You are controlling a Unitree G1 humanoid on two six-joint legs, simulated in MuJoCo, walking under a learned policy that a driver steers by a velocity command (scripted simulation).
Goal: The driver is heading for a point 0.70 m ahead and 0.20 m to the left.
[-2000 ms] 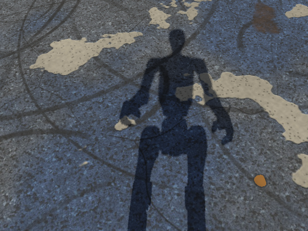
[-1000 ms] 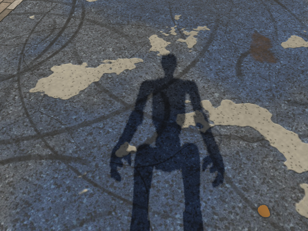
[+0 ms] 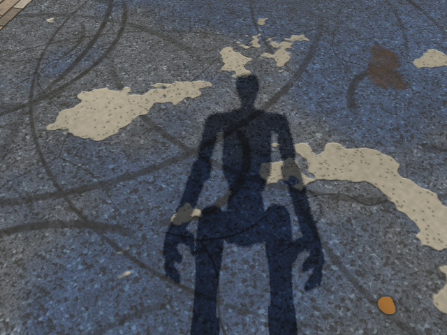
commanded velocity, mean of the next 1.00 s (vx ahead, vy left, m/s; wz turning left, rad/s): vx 0.28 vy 0.00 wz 0.12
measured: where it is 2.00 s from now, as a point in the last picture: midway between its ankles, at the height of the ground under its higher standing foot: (211, 271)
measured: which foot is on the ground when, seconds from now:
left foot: down 0.00-0.48, up 0.50-0.96, down 0.98-1.00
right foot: down 0.00-1.00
